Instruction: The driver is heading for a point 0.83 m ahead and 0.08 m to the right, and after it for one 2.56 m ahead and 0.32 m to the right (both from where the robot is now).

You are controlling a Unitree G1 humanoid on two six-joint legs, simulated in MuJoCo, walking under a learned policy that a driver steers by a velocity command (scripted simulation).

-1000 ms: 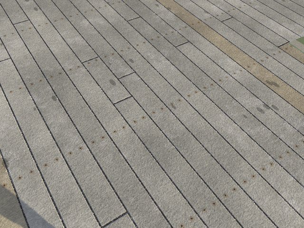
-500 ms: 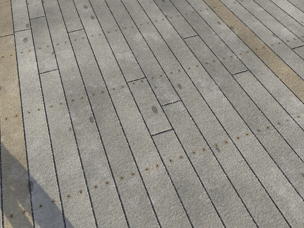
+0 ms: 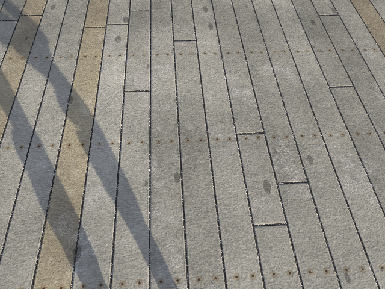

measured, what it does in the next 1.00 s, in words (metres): walks ahead: right foot, then left foot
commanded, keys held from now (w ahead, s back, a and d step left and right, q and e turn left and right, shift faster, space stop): w+q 0.08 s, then w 0.70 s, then w+e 0.22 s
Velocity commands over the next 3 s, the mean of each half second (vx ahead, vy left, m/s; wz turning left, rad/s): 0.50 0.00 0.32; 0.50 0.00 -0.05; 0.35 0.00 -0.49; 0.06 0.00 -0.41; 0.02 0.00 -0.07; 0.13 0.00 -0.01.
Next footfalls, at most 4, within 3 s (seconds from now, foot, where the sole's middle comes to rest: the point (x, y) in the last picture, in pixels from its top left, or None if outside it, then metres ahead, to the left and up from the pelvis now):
0.32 right None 0.37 -0.11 -0.78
0.86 left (158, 245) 0.61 0.13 -0.78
1.38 right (204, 183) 0.87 -0.05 -0.78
1.94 left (160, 175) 0.91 0.13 -0.78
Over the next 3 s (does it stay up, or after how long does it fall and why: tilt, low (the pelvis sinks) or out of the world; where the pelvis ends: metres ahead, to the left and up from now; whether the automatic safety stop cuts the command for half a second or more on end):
stays up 0.88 0.05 0.00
